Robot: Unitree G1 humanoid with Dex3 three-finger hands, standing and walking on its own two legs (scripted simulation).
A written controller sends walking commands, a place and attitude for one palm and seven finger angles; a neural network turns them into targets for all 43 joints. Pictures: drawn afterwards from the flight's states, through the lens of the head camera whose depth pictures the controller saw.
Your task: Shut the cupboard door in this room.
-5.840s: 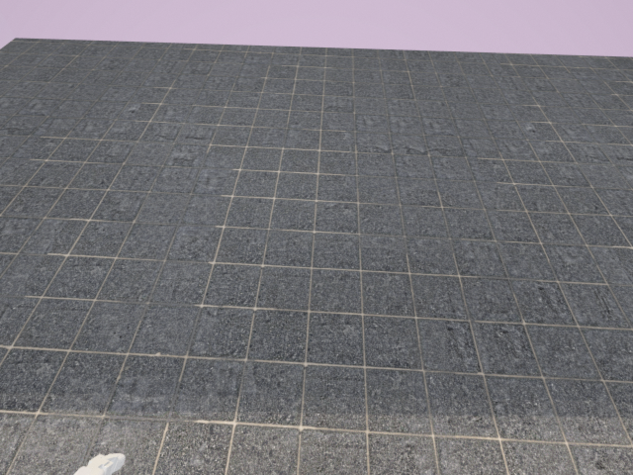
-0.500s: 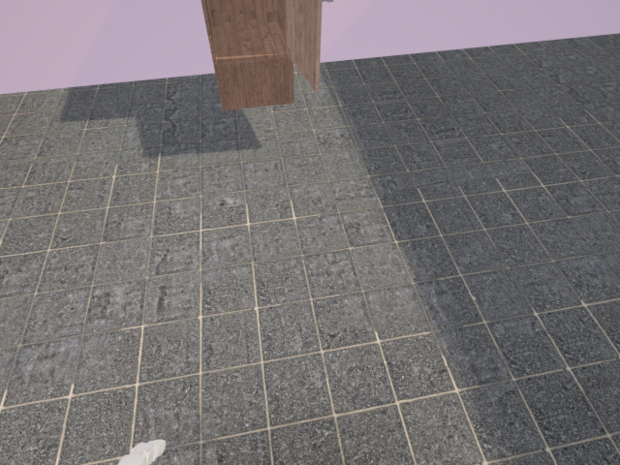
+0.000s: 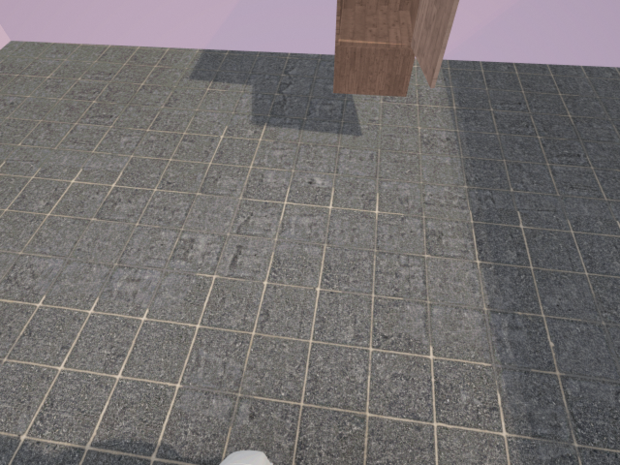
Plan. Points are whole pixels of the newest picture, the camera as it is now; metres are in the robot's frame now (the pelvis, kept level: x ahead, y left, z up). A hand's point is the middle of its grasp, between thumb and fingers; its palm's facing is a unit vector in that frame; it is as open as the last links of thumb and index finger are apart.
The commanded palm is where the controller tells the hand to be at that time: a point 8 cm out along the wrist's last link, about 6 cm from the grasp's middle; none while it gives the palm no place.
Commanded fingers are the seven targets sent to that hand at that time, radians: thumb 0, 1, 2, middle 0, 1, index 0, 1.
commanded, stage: turn or walk to find it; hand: left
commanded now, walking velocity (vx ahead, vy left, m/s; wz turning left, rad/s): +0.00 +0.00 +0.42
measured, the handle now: out of the picture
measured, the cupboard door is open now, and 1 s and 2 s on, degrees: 100 100 100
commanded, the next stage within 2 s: stand and wait in 0.48 s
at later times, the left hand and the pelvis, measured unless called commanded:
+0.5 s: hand out of the picture +0.06 +0.22 -0.15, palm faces +0.22 -0.94 -0.27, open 7.4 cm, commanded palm none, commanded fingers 0.00 0.90 0.90 -0.20 -0.30 -0.20 -0.30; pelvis -0.01 +0.00 +0.00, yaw +12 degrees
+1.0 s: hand out of the picture -0.09 +0.20 -0.18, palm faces +0.36 -0.91 -0.20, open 7.4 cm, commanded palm none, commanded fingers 0.00 0.90 0.90 -0.20 -0.30 -0.20 -0.30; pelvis -0.03 +0.01 +0.00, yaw +18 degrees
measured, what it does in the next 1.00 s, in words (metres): steps on the spot, turning left: left foot, then right foot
